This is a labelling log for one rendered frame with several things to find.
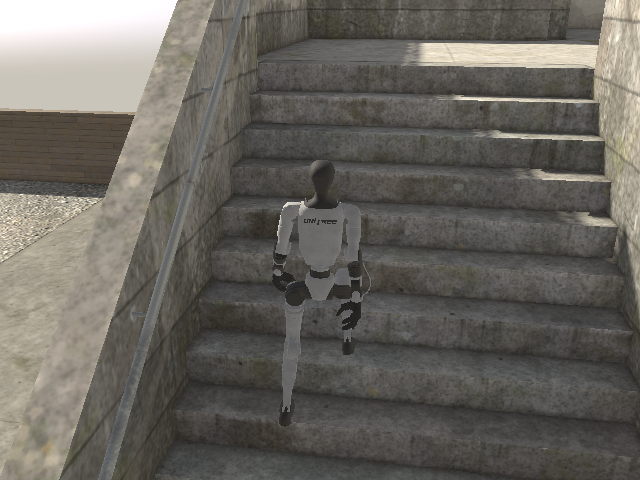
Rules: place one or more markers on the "right robot forearm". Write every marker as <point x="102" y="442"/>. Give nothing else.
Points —
<point x="355" y="278"/>

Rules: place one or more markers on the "left robot forearm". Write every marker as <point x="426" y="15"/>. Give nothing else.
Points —
<point x="279" y="262"/>

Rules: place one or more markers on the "right robot foot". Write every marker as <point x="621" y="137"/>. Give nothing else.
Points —
<point x="348" y="347"/>

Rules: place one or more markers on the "robot right upper arm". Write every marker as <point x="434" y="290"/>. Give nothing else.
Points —
<point x="353" y="231"/>

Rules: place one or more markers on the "robot left upper arm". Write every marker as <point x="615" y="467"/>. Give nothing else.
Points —
<point x="289" y="212"/>

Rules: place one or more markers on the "robot right hand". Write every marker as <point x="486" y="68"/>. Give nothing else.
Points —
<point x="354" y="317"/>

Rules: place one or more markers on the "robot left hand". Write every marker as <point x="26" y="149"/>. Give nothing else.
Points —
<point x="285" y="277"/>

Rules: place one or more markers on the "robot torso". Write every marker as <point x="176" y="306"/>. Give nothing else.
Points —
<point x="320" y="238"/>

